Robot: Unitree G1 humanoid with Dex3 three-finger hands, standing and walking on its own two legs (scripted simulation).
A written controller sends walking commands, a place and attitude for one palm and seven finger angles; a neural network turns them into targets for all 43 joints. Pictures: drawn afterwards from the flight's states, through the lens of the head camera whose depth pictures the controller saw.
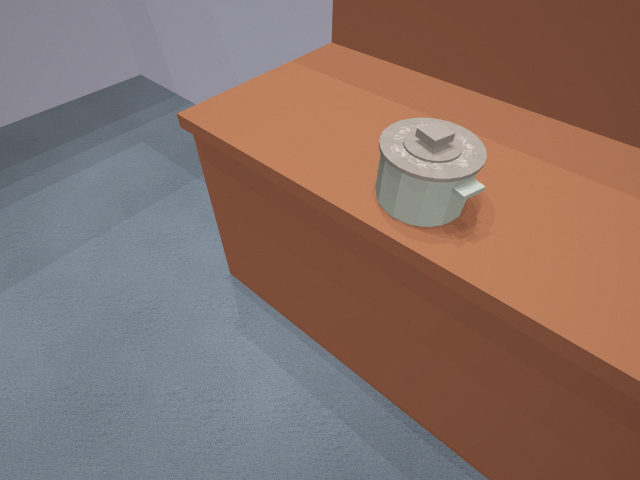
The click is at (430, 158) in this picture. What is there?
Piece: lid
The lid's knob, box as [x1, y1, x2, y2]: [415, 121, 454, 148]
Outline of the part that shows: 437,121 418,127 415,134 417,137 432,148 452,141 454,136 454,133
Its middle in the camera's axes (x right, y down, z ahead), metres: +0.20 -0.19 +0.69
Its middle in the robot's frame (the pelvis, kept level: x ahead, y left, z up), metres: +0.67 -0.16 +0.09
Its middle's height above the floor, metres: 0.87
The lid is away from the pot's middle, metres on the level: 0.00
